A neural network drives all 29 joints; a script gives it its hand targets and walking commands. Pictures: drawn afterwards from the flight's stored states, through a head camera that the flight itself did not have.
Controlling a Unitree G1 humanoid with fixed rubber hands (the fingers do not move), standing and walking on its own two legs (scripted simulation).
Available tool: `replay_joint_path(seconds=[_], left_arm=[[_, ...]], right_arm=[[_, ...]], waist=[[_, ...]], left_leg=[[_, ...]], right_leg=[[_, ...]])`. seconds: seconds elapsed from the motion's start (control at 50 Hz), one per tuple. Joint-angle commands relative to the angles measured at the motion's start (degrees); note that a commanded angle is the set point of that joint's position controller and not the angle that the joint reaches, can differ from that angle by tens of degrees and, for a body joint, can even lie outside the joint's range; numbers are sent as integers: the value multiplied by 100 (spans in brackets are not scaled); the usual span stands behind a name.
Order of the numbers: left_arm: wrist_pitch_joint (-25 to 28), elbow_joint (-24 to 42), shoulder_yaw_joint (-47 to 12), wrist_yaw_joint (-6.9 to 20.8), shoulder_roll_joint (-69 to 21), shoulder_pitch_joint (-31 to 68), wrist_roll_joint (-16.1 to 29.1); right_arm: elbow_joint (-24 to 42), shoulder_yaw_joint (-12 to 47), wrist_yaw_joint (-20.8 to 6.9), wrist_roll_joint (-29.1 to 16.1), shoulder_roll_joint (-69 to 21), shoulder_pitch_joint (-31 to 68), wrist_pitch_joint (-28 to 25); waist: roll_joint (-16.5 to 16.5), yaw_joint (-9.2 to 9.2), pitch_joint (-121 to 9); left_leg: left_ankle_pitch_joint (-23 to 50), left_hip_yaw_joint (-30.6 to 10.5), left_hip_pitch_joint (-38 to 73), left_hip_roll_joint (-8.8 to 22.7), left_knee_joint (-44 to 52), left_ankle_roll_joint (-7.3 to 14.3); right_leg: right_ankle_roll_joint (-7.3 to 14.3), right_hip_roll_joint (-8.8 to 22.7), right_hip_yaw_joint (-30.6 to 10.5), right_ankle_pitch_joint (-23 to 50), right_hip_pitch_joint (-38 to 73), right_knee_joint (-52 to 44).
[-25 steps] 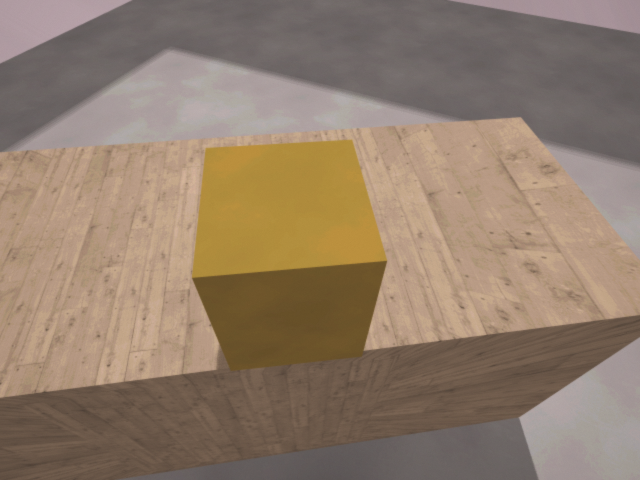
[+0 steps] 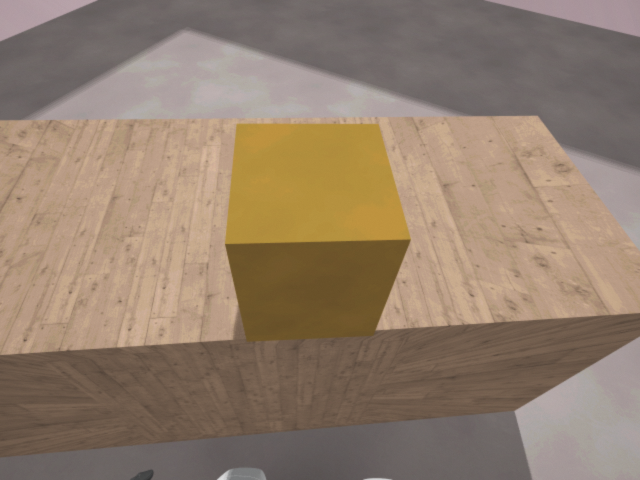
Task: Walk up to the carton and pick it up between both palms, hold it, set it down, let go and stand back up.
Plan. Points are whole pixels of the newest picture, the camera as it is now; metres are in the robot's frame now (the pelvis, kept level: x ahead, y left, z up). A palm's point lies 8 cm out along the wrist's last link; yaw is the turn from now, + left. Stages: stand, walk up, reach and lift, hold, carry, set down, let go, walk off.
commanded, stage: walk up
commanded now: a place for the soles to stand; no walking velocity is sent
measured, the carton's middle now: (309, 237) +0.42 +0.03 +0.02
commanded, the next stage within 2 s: reach and lift in 1.86 s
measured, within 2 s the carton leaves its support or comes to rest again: neither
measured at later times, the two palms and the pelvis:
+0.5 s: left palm out of the picture +0.05 +0.25 -0.13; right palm out of the picture +0.06 -0.27 -0.11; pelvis +0.01 -0.02 +0.00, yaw +6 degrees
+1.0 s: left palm out of the picture +0.05 +0.25 -0.13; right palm out of the picture +0.13 -0.28 -0.11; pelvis +0.00 -0.03 -0.01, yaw +9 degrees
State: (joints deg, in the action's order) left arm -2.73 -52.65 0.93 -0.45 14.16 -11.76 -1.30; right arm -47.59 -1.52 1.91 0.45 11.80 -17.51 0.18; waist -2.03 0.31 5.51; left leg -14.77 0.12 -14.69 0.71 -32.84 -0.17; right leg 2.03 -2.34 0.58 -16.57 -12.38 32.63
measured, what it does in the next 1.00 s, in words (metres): stands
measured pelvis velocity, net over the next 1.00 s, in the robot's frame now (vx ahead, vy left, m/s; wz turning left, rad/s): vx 0.00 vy -0.03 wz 0.17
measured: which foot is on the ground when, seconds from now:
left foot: down 0.00-1.00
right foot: down 0.00-1.00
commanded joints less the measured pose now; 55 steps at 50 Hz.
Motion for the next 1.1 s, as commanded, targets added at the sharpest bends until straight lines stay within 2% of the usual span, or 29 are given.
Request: replay_joint_path(seconds=[0.0,0.06,0.14,0.2,0.22,0.32,0.36,0.46,0.52,0.6,0.62,0.68,0.74,0.78,0.82,0.84,0.86,0.88,0.92,0.94,0.96,0.98,1.0,1.02,1.08], left_arm=[[211,330,255,17,865,-222,113],[245,424,243,-4,898,-16,132],[205,513,232,8,920,108,127],[168,537,229,21,953,60,115],[155,533,238,46,980,28,102],[132,590,237,71,931,-184,62],[146,606,240,67,953,-239,46],[177,703,249,50,1085,-104,74],[140,805,239,50,1132,74,103],[57,947,238,69,1160,183,88],[35,938,212,48,1139,165,74],[-6,1003,213,54,1209,232,74],[-45,1099,201,72,1199,304,51],[-67,1168,174,86,1140,270,33],[-83,1233,150,90,1017,148,26],[-81,1259,151,86,978,81,12],[-59,1275,158,82,975,12,-6],[-17,1288,171,79,1001,-66,-17],[89,1265,217,84,1126,-280,-8],[138,1222,251,81,1244,-404,2],[174,1174,284,70,1398,-390,35],[183,1199,278,41,1420,-298,60],[194,1260,267,4,1364,-264,49],[197,1294,231,-16,1277,-272,27],[157,1368,157,-29,1156,-287,-71]], right_arm=[[430,-277,28,23,1058,-292,-85],[393,-245,22,24,923,-463,-125],[407,-253,55,28,966,-544,-160],[433,-269,79,33,1038,-570,-177],[489,-292,74,57,1112,-603,-189],[612,-342,74,60,1308,-527,-204],[668,-337,70,56,1298,-482,-201],[767,-300,61,51,1136,-565,-186],[840,-289,79,50,1063,-618,-163],[969,-324,100,56,1154,-629,-145],[954,-313,113,30,1116,-628,-132],[1047,-330,127,36,1148,-639,-119],[1122,-382,123,46,1294,-600,-126],[1169,-425,109,58,1465,-502,-143],[1224,-478,110,96,1658,-354,-154],[1251,-489,117,120,1701,-270,-145],[1267,-477,122,132,1685,-223,-136],[1284,-450,118,132,1637,-185,-128],[1361,-387,88,102,1471,-23,-109],[1408,-342,67,70,1302,70,-105],[1416,-300,66,11,1072,74,-90],[1383,-290,112,24,976,6,-53],[1345,-298,140,107,915,-64,-19],[1340,-304,156,146,901,-86,-6],[1254,-265,124,61,784,-20,-42]], waist=[[377,-14,-77],[65,-127,-183],[-96,-140,-65],[-56,-94,-34],[61,-85,-127],[500,60,-203],[562,94,-275],[295,23,-547],[134,-22,-548],[85,-19,-479],[104,29,-341],[93,3,-300],[240,17,-344],[544,48,-412],[923,77,-470],[1027,91,-434],[1076,104,-454],[1067,135,-529],[887,253,-766],[606,321,-875],[135,294,-861],[24,212,-735],[-88,200,-689],[-147,177,-596],[-319,189,-333]], left_leg=[[-869,-992,-307,562,1029,270],[-292,-685,45,333,627,213],[-86,-641,91,240,485,182],[-43,-746,-24,242,482,191],[6,-758,-80,266,529,170],[-231,-1409,-687,586,948,333],[-155,-1469,-836,590,945,344],[747,-1049,-531,237,237,223],[951,-798,-339,67,-140,158],[1116,-910,-304,101,-311,195],[1006,-1006,-359,71,-424,217],[892,-1006,-352,33,-546,226],[861,-1374,-461,158,-402,339],[711,-2055,-760,454,108,566],[379,-3075,-1073,909,812,1018],[250,-3397,-1041,1021,988,1157],[266,-3485,-981,1042,1000,1173],[356,-3376,-998,979,914,1086],[429,-2621,-1285,604,509,690],[459,-1980,-1426,254,-8,403],[365,-1071,-1356,-258,-885,121],[-714,-499,-1329,-434,-1214,-6],[-1462,-436,-1355,-271,-1707,-27],[-1741,-456,-1376,-155,-1957,-9],[-1440,-361,-1221,-45,-1844,39]], right_leg=[[113,697,-894,-464,-144,-1232],[210,907,-1057,-567,-431,-1548],[280,981,-921,-723,-622,-1656],[295,979,-781,-675,-567,-1553],[256,951,-672,-651,-502,-1398],[96,718,-364,-276,10,-804],[90,740,-353,-73,219,-731],[246,1017,-464,422,210,-880],[400,1208,-410,603,-22,-937],[440,1214,-201,579,-218,-752],[483,1268,-272,589,-298,-818],[570,1362,-237,485,-419,-770],[481,1219,-80,294,-393,-435],[259,942,9,214,-181,78],[9,511,14,-84,20,785],[-37,388,-62,-364,-55,859],[-29,391,-162,-511,-65,763],[9,474,-257,-408,68,542],[128,833,-417,226,664,-48],[235,1191,-643,492,946,-510],[427,1727,-1019,800,895,-1066],[618,2246,-1291,1359,778,-1267],[810,2505,-1418,1846,734,-1171],[898,2603,-1369,2242,621,-1126],[694,2154,-622,3291,489,-938]])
